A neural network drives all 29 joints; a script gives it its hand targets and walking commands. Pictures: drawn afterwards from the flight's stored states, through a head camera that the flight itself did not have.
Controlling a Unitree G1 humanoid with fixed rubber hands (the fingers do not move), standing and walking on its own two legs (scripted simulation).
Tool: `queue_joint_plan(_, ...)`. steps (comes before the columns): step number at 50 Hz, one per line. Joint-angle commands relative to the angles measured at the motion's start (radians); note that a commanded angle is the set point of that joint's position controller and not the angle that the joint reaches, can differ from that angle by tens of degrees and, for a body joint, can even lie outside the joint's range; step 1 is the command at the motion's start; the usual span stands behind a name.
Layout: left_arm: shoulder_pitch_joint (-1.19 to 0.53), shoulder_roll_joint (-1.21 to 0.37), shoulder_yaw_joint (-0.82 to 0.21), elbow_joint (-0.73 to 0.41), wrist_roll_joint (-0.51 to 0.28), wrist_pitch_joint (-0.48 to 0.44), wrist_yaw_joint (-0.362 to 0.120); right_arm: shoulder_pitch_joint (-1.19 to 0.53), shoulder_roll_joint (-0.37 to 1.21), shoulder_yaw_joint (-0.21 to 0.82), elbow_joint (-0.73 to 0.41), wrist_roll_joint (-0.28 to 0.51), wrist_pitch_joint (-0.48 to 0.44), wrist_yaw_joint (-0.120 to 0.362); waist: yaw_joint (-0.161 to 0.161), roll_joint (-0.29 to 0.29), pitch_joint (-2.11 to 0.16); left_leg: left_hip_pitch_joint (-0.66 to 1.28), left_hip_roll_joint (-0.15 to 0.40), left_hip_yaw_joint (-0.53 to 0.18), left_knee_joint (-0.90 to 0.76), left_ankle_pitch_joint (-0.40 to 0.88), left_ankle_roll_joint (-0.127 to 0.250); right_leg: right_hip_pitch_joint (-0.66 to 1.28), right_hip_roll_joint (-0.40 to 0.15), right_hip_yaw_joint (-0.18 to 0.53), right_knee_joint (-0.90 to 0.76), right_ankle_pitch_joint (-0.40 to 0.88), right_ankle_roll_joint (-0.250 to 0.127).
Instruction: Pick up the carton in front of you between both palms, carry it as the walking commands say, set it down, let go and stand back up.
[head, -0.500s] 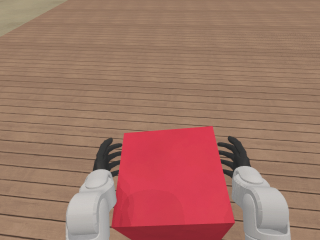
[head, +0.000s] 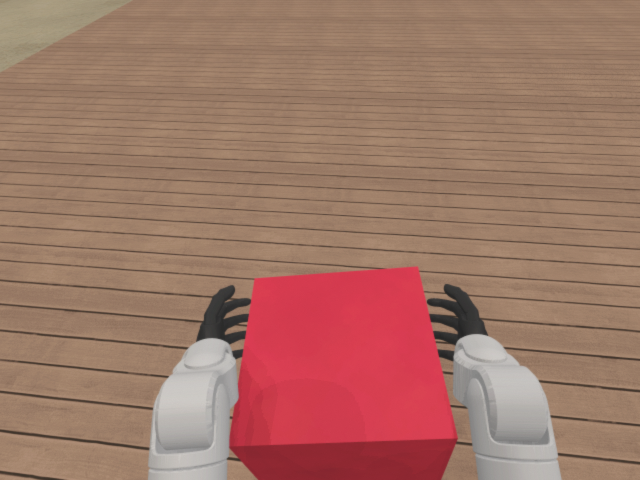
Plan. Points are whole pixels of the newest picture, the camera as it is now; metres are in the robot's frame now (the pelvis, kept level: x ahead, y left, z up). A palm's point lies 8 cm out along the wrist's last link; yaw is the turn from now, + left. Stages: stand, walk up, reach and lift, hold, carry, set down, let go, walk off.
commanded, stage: carry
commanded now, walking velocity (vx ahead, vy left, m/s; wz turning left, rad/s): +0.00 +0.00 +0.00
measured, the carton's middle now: (345, 390) +0.25 -0.01 -0.02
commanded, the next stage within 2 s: hold in 0.70 s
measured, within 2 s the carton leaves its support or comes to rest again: neither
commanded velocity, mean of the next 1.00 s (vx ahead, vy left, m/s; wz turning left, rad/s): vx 0.00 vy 0.00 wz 0.00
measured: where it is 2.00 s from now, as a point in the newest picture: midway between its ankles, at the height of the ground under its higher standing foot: outside the picture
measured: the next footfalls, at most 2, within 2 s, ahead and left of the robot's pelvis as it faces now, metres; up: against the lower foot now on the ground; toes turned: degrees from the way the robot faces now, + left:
none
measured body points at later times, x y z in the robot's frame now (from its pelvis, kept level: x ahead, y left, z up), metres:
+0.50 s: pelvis -0.03 +0.00 +0.00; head -0.04 +0.00 +0.45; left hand +0.28 +0.15 +0.03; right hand +0.27 -0.15 +0.02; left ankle +0.01 +0.11 -0.73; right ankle -0.07 -0.11 -0.73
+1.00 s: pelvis -0.05 +0.00 +0.01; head -0.08 +0.01 +0.46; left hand +0.25 +0.14 +0.05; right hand +0.24 -0.16 +0.04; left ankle +0.00 +0.12 -0.73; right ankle -0.07 -0.12 -0.73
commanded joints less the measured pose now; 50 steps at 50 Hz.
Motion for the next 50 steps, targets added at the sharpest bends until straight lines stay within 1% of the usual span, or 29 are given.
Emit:
queue_joint_plan(1,-0.342,-0.852,-0.512,0.037,-0.259,-0.056,-0.222,-0.418,0.834,0.529,-0.028,0.292,-0.078,0.246,0.002,0.0,-0.146,0.135,0.104,-0.109,-0.053,0.349,0.006,-0.021,-0.114,0.082,-0.076,0.4,-0.01)
queue_joint_plan(9,-0.411,-0.92,-0.453,0.256,-0.21,-0.195,-0.296,-0.499,0.899,0.473,0.171,0.243,-0.222,0.317,0.002,0.002,-0.152,0.129,0.106,-0.115,-0.08,0.283,0.006,-0.039,-0.11,0.088,-0.1,0.312,-0.016)
queue_joint_plan(17,-0.476,-0.903,-0.367,0.461,-0.136,-0.37,-0.346,-0.577,0.879,0.391,0.359,0.176,-0.4,0.363,0.004,0.007,-0.166,0.135,0.106,-0.119,-0.088,0.256,0.01,-0.046,-0.105,0.091,-0.106,0.267,-0.025)
queue_joint_plan(20,-0.505,-0.904,-0.356,0.505,-0.12,-0.431,-0.359,-0.611,0.877,0.381,0.402,0.161,-0.463,0.376,0.005,0.008,-0.176,0.141,0.107,-0.12,-0.089,0.257,0.011,-0.046,-0.104,0.091,-0.104,0.26,-0.027)
queue_joint_plan(22,-0.519,-0.912,-0.362,0.515,-0.119,-0.456,-0.363,-0.626,0.883,0.387,0.412,0.159,-0.488,0.381,0.005,0.009,-0.186,0.145,0.108,-0.121,-0.087,0.262,0.012,-0.044,-0.103,0.09,-0.101,0.26,-0.027)
queue_joint_plan(25,-0.521,-0.929,-0.384,0.505,-0.125,-0.464,-0.365,-0.628,0.897,0.408,0.402,0.165,-0.497,0.383,0.005,0.01,-0.201,0.15,0.109,-0.121,-0.082,0.28,0.013,-0.04,-0.102,0.087,-0.093,0.271,-0.025)
queue_joint_plan(29,-0.494,-0.95,-0.428,0.453,-0.149,-0.429,-0.358,-0.601,0.918,0.448,0.349,0.189,-0.461,0.375,0.004,0.01,-0.214,0.149,0.111,-0.12,-0.072,0.31,0.011,-0.035,-0.102,0.084,-0.08,0.298,-0.021)
queue_joint_plan(32,-0.464,-0.934,-0.413,0.453,-0.141,-0.4,-0.351,-0.568,0.902,0.431,0.352,0.182,-0.43,0.37,0.005,0.009,-0.21,0.143,0.112,-0.119,-0.069,0.321,0.01,-0.037,-0.103,0.083,-0.075,0.31,-0.019)
queue_joint_plan(35,-0.463,-0.923,-0.4,0.456,-0.135,-0.393,-0.35,-0.567,0.891,0.416,0.357,0.175,-0.423,0.369,0.005,0.011,-0.195,0.133,0.112,-0.119,-0.072,0.31,0.009,-0.045,-0.104,0.084,-0.078,0.303,-0.019)
queue_joint_plan(36,-0.366,-0.947,-0.376,0.434,-0.134,-0.388,-0.354,-0.478,0.917,0.392,0.357,0.161,-0.419,0.371,0.033,-0.043,-0.131,0.404,-0.146,-0.275,-0.118,0.608,0.015,0.001,0.127,0.234,-0.156,0.598,-0.007)
queue_joint_plan(37,-0.38,-0.907,-0.381,0.409,-0.125,-0.402,-0.346,-0.495,0.878,0.387,0.317,0.155,-0.436,0.366,0.02,-0.005,-0.173,0.486,-0.129,-0.302,-0.126,0.632,0.009,0.004,0.116,0.249,-0.152,0.614,-0.011)
queue_joint_plan(38,-0.424,-0.9,-0.385,0.393,-0.122,-0.403,-0.346,-0.512,0.871,0.371,0.333,0.144,-0.441,0.363,0.008,-0.008,-0.148,0.468,-0.126,-0.298,-0.127,0.665,-0.008,0.018,0.126,0.245,-0.16,0.59,-0.014)
queue_joint_plan(39,-0.436,-0.906,-0.393,0.395,-0.116,-0.403,-0.342,-0.528,0.868,0.369,0.342,0.148,-0.445,0.36,0.005,-0.014,-0.145,0.487,-0.139,-0.29,-0.128,0.649,-0.018,0.027,0.129,0.241,-0.175,0.587,-0.011)
queue_joint_plan(40,-0.457,-0.903,-0.386,0.4,-0.114,-0.406,-0.346,-0.535,0.866,0.356,0.361,0.137,-0.448,0.356,0.002,-0.044,-0.137,0.497,-0.147,-0.284,-0.141,0.558,-0.022,0.022,0.132,0.242,-0.206,0.498,-0.009)
queue_joint_plan(41,-0.453,-0.903,-0.379,0.417,-0.109,-0.406,-0.346,-0.536,0.859,0.358,0.371,0.13,-0.453,0.357,0.004,-0.017,-0.1,0.484,-0.157,-0.275,-0.148,0.533,-0.022,0.007,0.131,0.239,-0.203,0.511,-0.006)
queue_joint_plan(43,-0.459,-0.907,-0.372,0.438,-0.108,-0.407,-0.346,-0.562,0.868,0.355,0.385,0.141,-0.458,0.363,0.009,0.003,-0.11,0.459,-0.161,-0.277,-0.161,0.494,-0.022,0.051,0.134,0.242,-0.202,0.492,-0.005)
queue_joint_plan(46,-0.473,-0.925,-0.351,0.477,-0.091,-0.405,-0.35,-0.6,0.884,0.345,0.425,0.139,-0.458,0.378,0.021,0.001,-0.089,0.447,-0.161,-0.27,-0.173,0.388,-0.021,0.024,0.131,0.238,-0.218,0.372,-0.004)
queue_joint_plan(50,-0.503,-0.944,-0.316,0.537,-0.074,-0.401,-0.367,-0.648,0.896,0.319,0.467,0.127,-0.455,0.396,0.02,-0.002,-0.043,0.436,-0.153,-0.261,-0.184,0.264,-0.015,-0.027,0.122,0.235,-0.239,0.24,-0.013)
